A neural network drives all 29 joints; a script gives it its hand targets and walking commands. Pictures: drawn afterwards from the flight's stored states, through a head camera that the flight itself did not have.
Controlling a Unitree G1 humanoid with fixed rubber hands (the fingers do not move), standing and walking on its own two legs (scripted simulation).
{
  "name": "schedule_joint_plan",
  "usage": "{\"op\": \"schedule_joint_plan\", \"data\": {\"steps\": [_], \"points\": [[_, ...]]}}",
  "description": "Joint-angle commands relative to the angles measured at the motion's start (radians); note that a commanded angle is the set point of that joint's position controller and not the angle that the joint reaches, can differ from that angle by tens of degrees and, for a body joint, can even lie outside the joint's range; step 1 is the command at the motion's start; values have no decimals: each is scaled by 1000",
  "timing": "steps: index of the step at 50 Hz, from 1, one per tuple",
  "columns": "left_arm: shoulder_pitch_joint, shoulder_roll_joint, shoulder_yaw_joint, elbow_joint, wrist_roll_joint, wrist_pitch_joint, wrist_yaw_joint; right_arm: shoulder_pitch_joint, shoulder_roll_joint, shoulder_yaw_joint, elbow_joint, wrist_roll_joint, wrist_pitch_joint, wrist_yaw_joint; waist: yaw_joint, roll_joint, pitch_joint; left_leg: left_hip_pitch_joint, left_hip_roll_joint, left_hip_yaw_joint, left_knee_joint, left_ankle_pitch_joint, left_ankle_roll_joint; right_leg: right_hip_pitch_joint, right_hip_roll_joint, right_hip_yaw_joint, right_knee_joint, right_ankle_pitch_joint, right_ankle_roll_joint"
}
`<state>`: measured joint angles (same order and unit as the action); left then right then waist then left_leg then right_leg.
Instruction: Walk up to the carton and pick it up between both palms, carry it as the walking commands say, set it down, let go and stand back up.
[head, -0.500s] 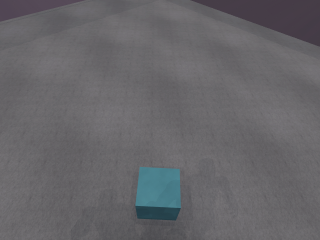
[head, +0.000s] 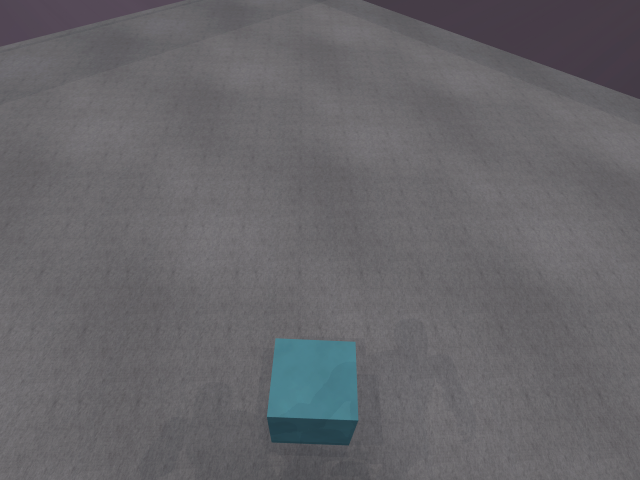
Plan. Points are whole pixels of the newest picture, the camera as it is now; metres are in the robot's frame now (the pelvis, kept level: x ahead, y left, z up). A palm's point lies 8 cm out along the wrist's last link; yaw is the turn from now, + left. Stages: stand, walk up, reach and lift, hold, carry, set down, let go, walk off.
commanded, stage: reach and lift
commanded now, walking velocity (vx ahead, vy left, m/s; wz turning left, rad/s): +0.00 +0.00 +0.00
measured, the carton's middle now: (312, 392) +0.47 -0.01 -0.66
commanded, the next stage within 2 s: none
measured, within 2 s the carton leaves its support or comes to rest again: neither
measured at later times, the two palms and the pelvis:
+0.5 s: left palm (130, 464) +0.19 +0.26 -0.15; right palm (506, 457) +0.19 -0.28 -0.15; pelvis +0.00 +0.00 -0.05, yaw -4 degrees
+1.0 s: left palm (180, 382) +0.32 +0.23 -0.19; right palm (461, 380) +0.32 -0.25 -0.18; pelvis -0.08 +0.00 -0.10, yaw -4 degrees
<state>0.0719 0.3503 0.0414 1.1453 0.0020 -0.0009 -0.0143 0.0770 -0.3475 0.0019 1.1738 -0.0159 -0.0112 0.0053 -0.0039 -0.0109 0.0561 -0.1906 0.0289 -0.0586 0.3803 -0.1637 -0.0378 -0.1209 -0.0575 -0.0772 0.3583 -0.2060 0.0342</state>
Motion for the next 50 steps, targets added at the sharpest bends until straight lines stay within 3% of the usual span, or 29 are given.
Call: {"op": "schedule_joint_plan", "data": {"steps": [1,2,4,5,7,9,10,12,13,15,16,17,19,22,23,24,25,29,30,32,34,35,38,41,42,46,48,49,50], "points": [[-296,86,109,-420,-44,54,-11,-317,-106,-117,-410,-37,48,33,10,-104,-38,-178,-69,151,59,-228,66,-168,93,25,38,-193,-10],[-280,62,88,-548,-14,110,-18,-269,-70,-121,-613,-24,116,38,-15,-71,20,-209,-69,171,78,-288,65,-153,97,-1,48,-225,-12],[-253,93,123,-623,6,198,-41,-242,-125,-138,-702,-26,214,58,25,11,-32,-230,-56,139,24,-296,64,-58,112,-40,128,-191,1],[-160,147,167,-607,36,240,-36,-176,-172,-154,-690,-33,258,64,18,89,-89,-223,-62,145,24,-320,56,-80,116,-43,145,-205,-10],[-87,138,141,-641,35,322,-24,-67,-210,-199,-631,-76,333,74,1,110,-88,-155,-64,121,53,-214,22,-108,124,-31,187,-129,-25],[-16,125,147,-652,53,356,-24,9,-177,-212,-649,-99,367,67,-8,27,-185,-44,-85,122,136,-8,30,-185,116,-2,196,-22,-29],[27,137,182,-638,76,353,-28,17,-128,-175,-679,-94,365,63,59,-20,-230,-47,-97,125,166,42,46,-169,110,16,191,-9,-26],[97,89,185,-590,99,342,-26,36,-111,-158,-694,-85,349,67,105,-16,-244,-83,-99,105,204,185,38,-175,131,30,249,104,-9],[94,42,161,-603,97,329,-29,65,-115,-182,-675,-89,334,60,70,51,-191,-96,-100,114,210,216,23,-195,124,47,237,158,-22],[11,67,185,-661,98,291,-31,-30,-95,-160,-736,-77,303,58,95,-1,-247,-146,-101,98,247,258,19,-252,132,47,289,190,-1],[-66,34,161,-701,60,275,-40,-92,-112,-170,-747,-97,278,58,52,-13,-328,-125,-94,84,290,283,12,-270,120,53,322,214,-9],[-80,53,167,-708,61,261,-34,-123,-123,-145,-763,-78,268,63,63,-41,-287,-174,-87,100,308,250,11,-306,129,47,340,180,-4],[-124,71,162,-753,36,247,-26,-133,-104,-168,-741,-52,254,51,28,101,-383,-143,-87,88,369,343,-17,-386,118,55,387,230,-9],[-130,119,198,-771,40,221,-12,-134,-99,-149,-770,-32,245,42,57,20,-517,-197,-81,100,433,392,-5,-371,118,58,456,300,10],[-173,89,166,-812,-3,214,-13,-163,-111,-178,-780,-39,228,30,1,42,-592,-215,-76,81,464,437,-12,-398,113,61,472,359,2],[-157,107,178,-793,-5,209,-9,-208,-113,-147,-818,-32,232,26,45,-39,-628,-290,-85,107,467,390,6,-337,115,66,511,380,17],[-144,98,178,-727,-2,231,-13,-178,-117,-183,-771,-48,252,17,27,-53,-584,-351,-89,118,464,347,1,-350,110,82,501,407,6],[-267,82,176,-758,-1,262,-9,-310,-101,-161,-748,-20,289,25,56,25,-555,-404,-83,107,483,237,1,-482,101,76,504,209,-3],[-305,107,193,-745,-11,265,-14,-379,-105,-185,-801,-32,286,19,32,-84,-557,-470,-77,120,499,167,12,-505,97,73,511,179,15],[-314,116,217,-695,-18,281,-28,-409,-105,-179,-790,-34,309,3,65,-125,-614,-536,-84,147,493,113,21,-412,94,87,511,189,12],[-432,113,204,-699,-22,299,-28,-499,-88,-178,-767,-13,332,-2,66,-28,-574,-568,-85,139,500,80,15,-465,87,92,523,110,3],[-459,124,216,-707,-25,312,-33,-544,-70,-153,-778,1,348,1,104,-41,-599,-560,-84,153,497,15,21,-459,88,81,511,16,10],[-678,172,220,-749,-21,336,-25,-746,-120,-192,-809,3,365,-4,68,-67,-545,-568,-78,149,518,-106,31,-571,97,66,516,-137,16],[-739,173,229,-736,-25,361,-15,-825,-152,-210,-756,8,395,-9,62,-43,-683,-585,-74,158,526,-129,22,-529,95,53,546,-112,6],[-781,170,208,-712,-51,366,-8,-857,-152,-215,-749,-6,395,-18,24,-97,-704,-563,-74,158,545,-122,20,-579,99,41,556,-109,9],[-1033,141,205,-698,-58,394,6,-1040,-150,-229,-642,40,416,7,21,34,-744,-507,-74,146,534,-179,13,-676,103,21,536,-210,-3],[-1019,127,232,-721,-46,372,27,-1060,-182,-221,-691,48,393,4,40,82,-907,-445,-69,157,550,-69,-5,-629,108,33,541,-103,-18],[-1023,137,221,-688,-43,370,39,-1045,-176,-237,-578,26,391,11,23,70,-906,-467,-75,146,557,-59,-13,-681,111,11,569,-75,-14],[-1069,146,245,-648,-32,374,49,-1143,-152,-207,-607,52,384,11,55,31,-911,-482,-77,149,572,-70,1,-702,115,21,578,-99,-2]]}}
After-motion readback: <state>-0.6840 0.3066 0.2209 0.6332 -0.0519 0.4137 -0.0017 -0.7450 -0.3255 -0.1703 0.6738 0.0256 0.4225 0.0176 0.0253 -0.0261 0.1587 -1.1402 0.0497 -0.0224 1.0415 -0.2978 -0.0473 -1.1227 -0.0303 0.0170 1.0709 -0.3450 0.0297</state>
